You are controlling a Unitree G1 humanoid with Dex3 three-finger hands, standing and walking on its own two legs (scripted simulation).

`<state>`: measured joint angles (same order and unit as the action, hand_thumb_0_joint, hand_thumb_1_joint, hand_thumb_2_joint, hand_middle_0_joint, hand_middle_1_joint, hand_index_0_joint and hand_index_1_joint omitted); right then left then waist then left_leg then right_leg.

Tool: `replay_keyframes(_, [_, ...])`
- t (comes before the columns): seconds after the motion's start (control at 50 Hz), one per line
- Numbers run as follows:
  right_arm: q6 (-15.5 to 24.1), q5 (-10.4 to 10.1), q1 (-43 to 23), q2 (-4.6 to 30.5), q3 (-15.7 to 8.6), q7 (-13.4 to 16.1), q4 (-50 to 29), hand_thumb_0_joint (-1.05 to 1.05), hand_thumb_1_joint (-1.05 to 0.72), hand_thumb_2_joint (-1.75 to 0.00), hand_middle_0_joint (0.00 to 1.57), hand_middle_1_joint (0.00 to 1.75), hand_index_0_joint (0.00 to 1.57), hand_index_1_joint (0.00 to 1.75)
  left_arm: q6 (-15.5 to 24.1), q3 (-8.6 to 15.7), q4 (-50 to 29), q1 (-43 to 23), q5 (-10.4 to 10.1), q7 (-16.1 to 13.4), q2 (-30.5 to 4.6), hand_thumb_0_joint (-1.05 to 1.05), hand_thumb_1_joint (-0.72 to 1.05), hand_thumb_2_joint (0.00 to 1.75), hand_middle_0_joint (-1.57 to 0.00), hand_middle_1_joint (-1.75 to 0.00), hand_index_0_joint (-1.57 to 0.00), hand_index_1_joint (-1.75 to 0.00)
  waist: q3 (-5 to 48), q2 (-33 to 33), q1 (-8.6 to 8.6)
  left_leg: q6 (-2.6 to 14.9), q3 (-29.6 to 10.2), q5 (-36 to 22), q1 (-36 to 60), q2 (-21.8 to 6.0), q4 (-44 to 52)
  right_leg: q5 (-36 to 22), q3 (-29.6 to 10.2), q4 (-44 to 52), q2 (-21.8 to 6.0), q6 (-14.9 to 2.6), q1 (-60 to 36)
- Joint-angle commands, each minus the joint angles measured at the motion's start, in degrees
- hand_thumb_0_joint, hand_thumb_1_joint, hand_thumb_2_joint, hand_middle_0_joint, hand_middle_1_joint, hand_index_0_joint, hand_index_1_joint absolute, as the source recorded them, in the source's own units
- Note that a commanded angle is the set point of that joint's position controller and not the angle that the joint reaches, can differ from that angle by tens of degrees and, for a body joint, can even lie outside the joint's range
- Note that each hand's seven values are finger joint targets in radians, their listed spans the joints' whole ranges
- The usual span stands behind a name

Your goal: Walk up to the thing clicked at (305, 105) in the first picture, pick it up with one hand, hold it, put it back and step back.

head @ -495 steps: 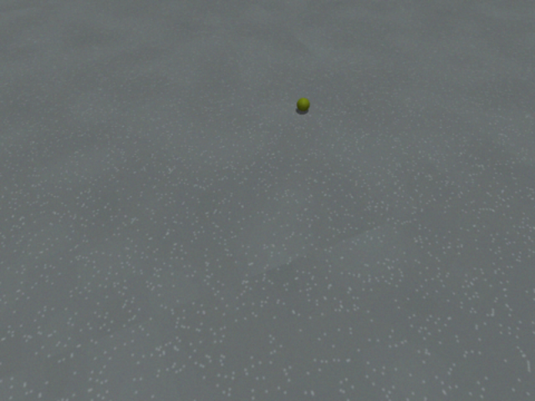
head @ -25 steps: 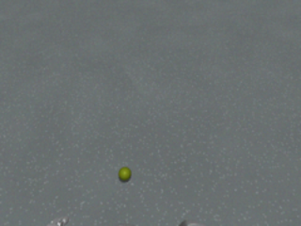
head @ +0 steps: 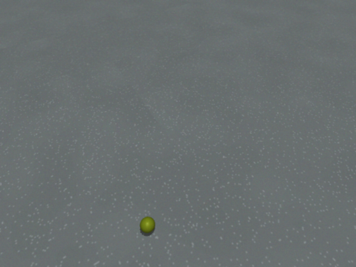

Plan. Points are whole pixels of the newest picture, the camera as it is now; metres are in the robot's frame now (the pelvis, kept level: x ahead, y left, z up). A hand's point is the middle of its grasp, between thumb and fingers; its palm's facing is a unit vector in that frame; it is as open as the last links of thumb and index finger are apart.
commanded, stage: walk up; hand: left
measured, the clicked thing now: (147, 224) +0.42 +0.21 -0.74
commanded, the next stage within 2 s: none
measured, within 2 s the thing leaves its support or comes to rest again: neither
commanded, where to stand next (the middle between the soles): +0.02 +0.00 m, yaw -3 degrees
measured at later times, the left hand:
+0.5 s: hand out of the picture +0.10 +0.26 -0.15, palm faces -0.03 -0.95 -0.31, open 7.4 cm
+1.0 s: hand out of the picture +0.07 +0.26 -0.16, palm faces -0.03 -0.95 -0.32, open 7.4 cm
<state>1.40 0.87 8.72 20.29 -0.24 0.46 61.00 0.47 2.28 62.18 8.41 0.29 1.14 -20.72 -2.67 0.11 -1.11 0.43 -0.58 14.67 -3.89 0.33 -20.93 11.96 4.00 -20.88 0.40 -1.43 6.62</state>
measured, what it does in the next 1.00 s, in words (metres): stands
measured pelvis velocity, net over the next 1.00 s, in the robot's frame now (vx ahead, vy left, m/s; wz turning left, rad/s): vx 0.00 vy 0.01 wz -0.03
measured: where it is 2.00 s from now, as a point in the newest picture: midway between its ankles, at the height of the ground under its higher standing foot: outside the picture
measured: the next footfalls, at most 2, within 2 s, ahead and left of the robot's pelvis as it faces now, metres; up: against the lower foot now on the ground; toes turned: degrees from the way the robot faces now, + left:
right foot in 1.38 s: +0.14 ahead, -0.17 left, +0.00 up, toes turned -4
left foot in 1.80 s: -0.02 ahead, +0.17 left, +0.00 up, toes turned +1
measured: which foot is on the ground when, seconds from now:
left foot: down 0.00-1.00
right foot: down 0.00-1.00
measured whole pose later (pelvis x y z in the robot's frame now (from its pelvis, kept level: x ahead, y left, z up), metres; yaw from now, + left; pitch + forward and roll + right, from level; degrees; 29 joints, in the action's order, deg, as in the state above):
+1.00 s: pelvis +0.00 +0.01 +0.00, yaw -2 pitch -3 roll +0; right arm 1.3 0.8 7.6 19.6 -0.5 0.3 63.4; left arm 0.2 1.0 65.2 6.5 0.7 0.9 -19.5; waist -2.7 0.2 -0.3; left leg 1.5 1.3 12.9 -1.9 1.2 -17.5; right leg 10.2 2.0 -18.8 -0.3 -0.3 5.8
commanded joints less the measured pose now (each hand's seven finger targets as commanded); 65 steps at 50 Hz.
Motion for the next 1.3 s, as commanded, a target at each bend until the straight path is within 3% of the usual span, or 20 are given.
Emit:
replay_keyframes(0.0, [1.4, 0.1, -2.9, 12.4, -2.7, 0.7, -3.7, 0.0, -0.9, -0.9, 0.2, 0.3, 0.2, 0.3, 1.3, 1.8, -3.5, -2.9, 0.0, -1.1, -11.0, 0.0, 0.9, 0.9, -0.2, -0.3, -0.2, -0.3, 4.5, -1.0, 0.13, 2.08, -5.6, -17.8, -2.0, -8.0, 3.5, -15.0, -7.3, 2.2, -7.7, -1.1, -4.4])
replay_keyframes(0.08, [1.4, -0.1, -2.4, 12.5, -2.8, 0.8, -3.1, 0.0, -0.9, -0.9, 0.2, 0.3, 0.2, 0.3, 1.1, 1.6, -3.1, -3.6, -0.1, -1.2, -11.0, 0.0, 0.9, 0.9, -0.2, -0.3, -0.2, -0.3, 5.0, -1.4, 0.34, 1.84, -5.1, -22.2, -0.5, -8.2, 3.6, -17.0, -7.0, 1.5, -7.6, -1.25, -4.8])
replay_keyframes(0.22, [1.4, -0.1, -2.5, 12.1, -3.0, 0.8, -2.5, 0.0, -0.9, -0.9, 0.2, 0.3, 0.2, 0.3, 1.0, 1.4, -2.5, -5.7, 0.1, -1.3, -10.8, 0.0, 0.9, 0.9, -0.2, -0.3, -0.2, -0.3, 4.5, -0.5, 1.05, 1.76, -4.8, -21.2, -0.6, -8.2, 4.7, -16.0, -7.0, 2.1, -7.5, -1.04, -5.1])
replay_keyframes(0.34, [1.3, 0.1, -3.4, 11.7, -2.9, 0.7, -2.1, 0.0, -0.9, -0.9, 0.2, 0.3, 0.2, 0.3, 0.9, 1.0, -2.1, -6.4, 0.2, -1.2, -10.6, 0.0, 0.9, 0.9, -0.2, -0.3, -0.2, -0.3, 3.6, -0.9, 0.89, 1.55, -4.7, -17.1, -1.6, -7.8, 6.0, -13.8, -7.7, 3.1, -7.5, -0.76, -4.8])
replay_keyframes(0.4, [1.5, 0.1, -2.9, 11.8, -2.9, 0.7, -2.0, 0.0, -0.9, -0.9, 0.2, 0.3, 0.2, 0.3, 1.0, 1.1, -2.0, -6.4, 0.2, -1.2, -10.4, 0.0, 0.9, 0.9, -0.2, -0.3, -0.2, -0.3, 4.8, -1.0, 0.95, 1.21, -4.3, -20.2, -0.3, -7.8, 5.8, -15.4, -7.4, 2.8, -7.5, -0.88, -5.4])
replay_keyframes(0.52, [1.4, 0.1, -3.1, 11.9, -2.9, 0.7, -1.8, 0.0, -0.9, -0.9, 0.2, 0.3, 0.2, 0.3, 0.9, 0.9, -1.8, -6.6, 0.2, -1.2, -10.5, 0.0, 0.9, 0.9, -0.2, -0.3, -0.2, -0.3, 4.4, -0.7, 1.1, 1.19, -4.2, -18.1, -0.5, -7.7, 6.2, -13.6, -7.4, 3.2, -7.2, -0.6, -4.7])
replay_keyframes(0.64, [1.4, 0.2, -3.7, 11.9, -2.8, 0.5, -1.7, 0.0, -0.9, -0.9, 0.2, 0.3, 0.2, 0.3, 0.8, 0.8, -1.2, -6.0, 0.3, -1.1, -10.6, 0.0, 0.9, 0.9, -0.2, -0.3, -0.2, -0.3, 3.0, -0.5, 0.77, 1.62, -4.6, -12.1, -1.9, -7.4, 7.3, -11.2, -7.9, 3.6, -7.2, -0.39, -4.0])
replay_keyframes(0.84, [1.3, 0.1, -3.8, 11.7, -2.7, 0.3, -1.5, 0.0, -0.9, -0.9, 0.2, 0.3, 0.2, 0.3, 1.0, 1.0, -0.7, -4.9, 0.4, -1.2, -10.5, 0.0, 0.9, 0.9, -0.2, -0.3, -0.2, -0.3, 3.3, 0.0, 0.69, 1.78, -4.1, -9.8, -1.3, -7.1, 6.9, -10.1, -8.1, 4.4, -7.1, -0.3, -2.9])
replay_keyframes(1.08, [1.3, 0.0, -2.8, 11.8, -2.7, 0.5, -1.2, 0.0, -0.9, -0.9, 0.2, 0.3, 0.2, 0.3, 1.2, 0.9, -1.2, -4.7, 0.3, -1.3, -10.5, 0.0, 0.9, 0.9, -0.2, -0.3, -0.2, -0.3, 3.9, -0.6, 0.94, 1.49, -3.8, -14.6, -0.6, -7.5, 6.5, -14.5, -8.3, 3.7, -7.4, -0.67, -3.8])
replay_keyframes(1.1, [1.9, -0.1, 2.2, 15.3, -4.6, 0.5, -1.9, 0.0, -0.9, -0.9, 0.2, 0.3, 0.2, 0.3, 0.8, 2.4, -2.8, -3.8, 1.4, -0.4, -13.2, 0.0, 0.9, 0.9, -0.2, -0.3, -0.2, -0.3, 6.0, 0.2, 2.48, 4.41, -5.2, -2.9, 4.9, -7.3, 4.2, -0.4, -5.6, -2.6, -4.3, -2.01, 0.7])
replay_keyframes(1.12, [2.1, 0.1, 5.6, 16.5, -5.4, 0.6, -0.9, 0.0, -0.9, -0.9, 0.2, 0.3, 0.2, 0.3, 0.4, 2.3, -3.4, -5.7, 1.7, 0.0, -12.0, 0.0, 0.9, 0.9, -0.2, -0.3, -0.2, -0.3, 4.0, -2.8, 4.11, 7.0, -9.3, 3.3, 9.4, -10.4, 6.0, 8.9, -3.2, -6.6, -2.6, -1.77, 10.0])
replay_keyframes(1.14, [2.1, 0.3, 7.9, 18.1, -6.2, 0.7, -0.5, 0.0, -0.9, -0.9, 0.2, 0.3, 0.2, 0.3, 0.0, 2.4, -4.2, -7.8, 1.9, 0.2, -11.2, 0.0, 0.9, 0.9, -0.2, -0.3, -0.2, -0.3, 0.2, -5.8, 5.6, 9.74, -14.7, 8.1, 12.6, -15.0, 8.9, 14.9, -1.4, -12.1, -1.2, -1.11, 19.9])
replay_keyframes(1.16, [2.3, 0.5, 9.0, 19.1, -6.9, 0.8, -1.2, 0.0, -0.9, -0.9, 0.2, 0.3, 0.2, 0.3, -0.5, 2.8, -5.6, -9.0, 2.3, 0.5, -11.9, 0.0, 0.9, 0.9, -0.2, -0.3, -0.2, -0.3, -3.0, -5.8, 6.36, 13.26, -20.3, 10.6, 10.4, -20.5, 11.8, 17.9, -4.8, -20.0, -2.8, -0.61, 25.4])
replay_keyframes(1.18, [2.6, 0.6, 7.6, 19.6, -7.4, 1.0, -2.6, 0.0, -0.9, -0.9, 0.2, 0.3, 0.2, 0.3, -0.6, 3.2, -6.3, -7.9, 2.1, 0.7, -12.5, 0.0, 0.9, 0.9, -0.2, -0.3, -0.2, -0.3, -5.8, -4.4, 5.19, 15.07, -22.6, 11.4, 5.9, -22.8, 13.4, 17.2, -7.9, -25.1, -4.3, -0.57, 26.4])
replay_keyframes(1.2, [2.9, 0.8, 6.0, 19.3, -7.4, 1.1, -4.0, 0.0, -0.9, -0.9, 0.2, 0.3, 0.2, 0.3, -0.5, 3.4, -6.8, -6.8, 1.9, 0.9, -12.8, 0.0, 0.9, 0.9, -0.2, -0.3, -0.2, -0.3, -7.4, -3.4, 4.12, 15.1, -21.6, 8.7, 3.8, -22.4, 13.3, 16.1, -9.2, -26.4, -5.3, -0.67, 26.5])
replay_keyframes(1.22, [3.2, 0.9, 5.1, 18.7, -7.1, 1.1, -5.0, 0.0, -0.9, -0.9, 0.2, 0.3, 0.2, 0.3, -0.3, 3.5, -7.2, -6.1, 1.6, 1.2, -12.7, 0.0, 0.9, 0.9, -0.2, -0.3, -0.2, -0.3, -8.0, -3.7, 3.14, 14.87, -20.2, 2.4, 4.0, -21.6, 12.0, 15.7, -10.3, -26.3, -5.8, -0.61, 26.2])
replay_keyframes(1.26, [3.5, 1.2, 3.8, 16.2, -6.5, 0.6, -6.4, 0.0, -0.9, -0.9, 0.2, 0.3, 0.2, 0.3, 0.6, 3.0, -7.5, -4.7, 1.2, 1.4, -11.1, 0.0, 0.9, 0.9, -0.2, -0.3, -0.2, -0.3, -5.3, -5.9, 2.16, 12.79, -12.2, -14.5, 7.9, -17.9, 6.8, 14.5, -8.3, -18.8, -6.0, -0.44, 24.3])
replay_keyframes(1.28, [3.1, 1.2, 0.9, 14.8, -6.0, 0.2, -7.5, 0.0, -0.9, -0.9, 0.2, 0.3, 0.2, 0.3, 1.3, 2.5, -7.0, -3.0, 0.8, 1.1, -10.0, 0.0, 0.9, 0.9, -0.2, -0.3, -0.2, -0.3, -3.5, -8.5, 1.08, 10.69, -7.8, -21.1, 5.8, -15.3, 3.7, 11.5, -6.4, -14.2, -5.5, -0.42, 18.6])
